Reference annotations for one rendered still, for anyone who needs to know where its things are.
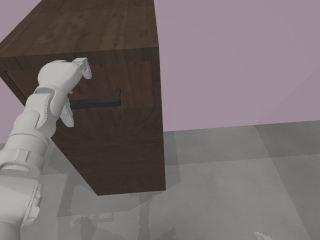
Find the cabinet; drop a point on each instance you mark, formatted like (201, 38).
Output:
(117, 151)

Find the left robot forearm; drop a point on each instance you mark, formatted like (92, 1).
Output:
(24, 151)

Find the robot left upper arm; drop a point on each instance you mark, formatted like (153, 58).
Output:
(20, 200)

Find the left robot hand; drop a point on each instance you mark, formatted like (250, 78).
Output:
(65, 76)

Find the drawer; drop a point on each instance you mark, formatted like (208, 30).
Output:
(135, 80)

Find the handle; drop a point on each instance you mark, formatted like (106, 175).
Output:
(97, 102)

